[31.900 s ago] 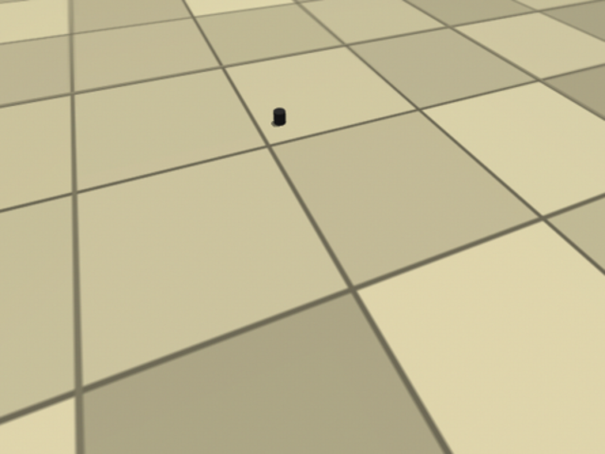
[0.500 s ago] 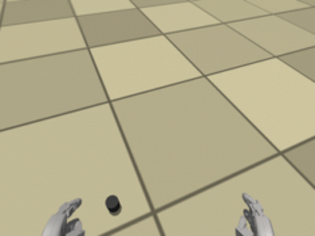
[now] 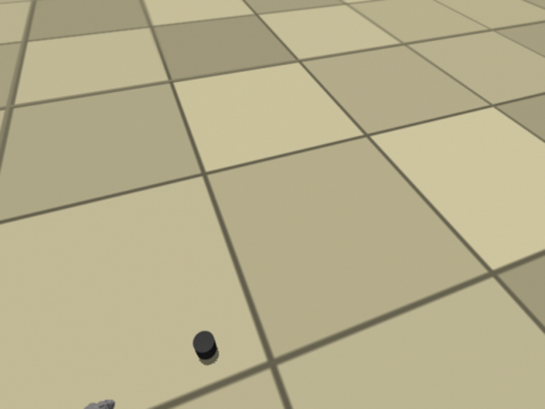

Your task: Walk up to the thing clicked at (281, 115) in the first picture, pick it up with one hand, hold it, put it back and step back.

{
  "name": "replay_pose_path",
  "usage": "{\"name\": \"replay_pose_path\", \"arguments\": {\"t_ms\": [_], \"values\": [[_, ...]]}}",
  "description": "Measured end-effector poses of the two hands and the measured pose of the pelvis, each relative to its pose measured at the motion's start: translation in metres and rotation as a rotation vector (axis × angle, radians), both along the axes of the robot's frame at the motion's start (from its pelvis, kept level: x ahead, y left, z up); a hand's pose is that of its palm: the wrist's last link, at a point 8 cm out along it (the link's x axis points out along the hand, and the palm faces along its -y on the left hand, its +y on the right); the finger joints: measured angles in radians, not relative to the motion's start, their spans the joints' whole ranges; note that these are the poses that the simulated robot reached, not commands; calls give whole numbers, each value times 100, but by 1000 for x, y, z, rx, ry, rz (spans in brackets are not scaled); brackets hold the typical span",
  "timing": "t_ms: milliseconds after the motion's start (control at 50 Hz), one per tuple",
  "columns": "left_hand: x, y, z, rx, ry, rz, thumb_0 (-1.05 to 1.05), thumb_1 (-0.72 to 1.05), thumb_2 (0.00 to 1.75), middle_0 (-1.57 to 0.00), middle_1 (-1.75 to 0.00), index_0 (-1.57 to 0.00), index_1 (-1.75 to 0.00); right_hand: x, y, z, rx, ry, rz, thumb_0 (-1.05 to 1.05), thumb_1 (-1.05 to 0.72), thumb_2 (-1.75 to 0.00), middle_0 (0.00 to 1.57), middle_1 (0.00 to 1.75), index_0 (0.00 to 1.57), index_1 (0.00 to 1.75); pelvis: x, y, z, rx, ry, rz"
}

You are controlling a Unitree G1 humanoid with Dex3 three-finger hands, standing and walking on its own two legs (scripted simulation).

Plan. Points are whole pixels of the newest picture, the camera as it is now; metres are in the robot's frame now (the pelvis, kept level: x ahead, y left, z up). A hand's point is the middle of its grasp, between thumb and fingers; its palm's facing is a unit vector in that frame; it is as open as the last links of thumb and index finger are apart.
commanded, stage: stand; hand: left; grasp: from above
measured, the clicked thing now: (205, 345) +0.44 +0.24 -0.71
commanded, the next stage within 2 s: none
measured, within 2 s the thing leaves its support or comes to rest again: neither
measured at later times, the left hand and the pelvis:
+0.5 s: hand out of the picture +0.02 +0.25 -0.13, palm faces +0.03 -0.94 -0.33, open 7.4 cm; pelvis -0.01 +0.01 +0.03, yaw +0 degrees
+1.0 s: hand out of the picture +0.06 +0.23 -0.13, palm faces +0.01 -0.95 -0.32, open 7.4 cm; pelvis +0.00 -0.01 +0.03, yaw +0 degrees
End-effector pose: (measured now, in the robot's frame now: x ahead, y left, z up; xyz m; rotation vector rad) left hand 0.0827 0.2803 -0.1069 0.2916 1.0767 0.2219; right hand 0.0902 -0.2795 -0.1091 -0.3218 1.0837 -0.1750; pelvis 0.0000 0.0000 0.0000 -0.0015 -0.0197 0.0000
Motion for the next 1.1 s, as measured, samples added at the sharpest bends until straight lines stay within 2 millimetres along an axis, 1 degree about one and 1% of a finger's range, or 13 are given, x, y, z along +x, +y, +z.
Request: {"name": "replay_pose_path", "arguments": {"t_ms": [80,160,300,440,560,680,780,920,1100], "values": [[-18,3,-3,-20,53,22,1,90,89,-20,-30,-20,-30,-15,5,3,1,43,-26,1,-90,-90,20,30,20,30,-2,5,7,-5,-22,-1],[-32,4,-3,-39,93,41,1,90,89,-20,-30,-21,-30,-27,12,7,8,73,-40,1,-90,-90,20,30,20,30,-4,9,14,-10,-39,-2],[-52,7,2,-43,150,54,1,90,89,-20,-30,-21,-30,-37,21,8,33,101,-51,1,-90,-90,20,30,21,30,-10,12,23,-5,-55,-2],[-68,11,8,-23,189,65,1,90,89,-20,-30,-21,-30,-41,17,8,45,112,-60,1,-90,-90,20,30,21,30,-14,9,27,-3,-62,-1],[-74,10,11,-11,207,68,1,90,89,-20,-30,-20,-30,-43,8,8,43,123,-65,1,-90,-90,20,30,21,30,-15,5,28,-2,-64,0],[-72,5,11,-12,218,64,1,90,89,-20,-30,-21,-30,-47,-2,9,35,146,-71,1,-90,-90,20,30,20,30,-14,0,29,-3,-58,0],[-65,-1,11,-18,220,59,1,90,89,-20,-30,-21,-30,-49,-8,9,30,164,-74,1,-91,-90,20,30,20,30,-10,-4,30,-2,-52,0],[-45,-7,11,-25,203,45,1,90,89,-20,-30,-21,-30,-45,-12,10,28,177,-75,1,-91,-90,20,30,20,30,-3,-8,31,-3,-46,-2],[-16,-10,15,-27,158,24,1,90,89,-20,-30,-21,-30,-31,-14,12,27,155,-74,1,-91,-90,20,30,20,30,4,-9,32,-2,-43,-8]]}}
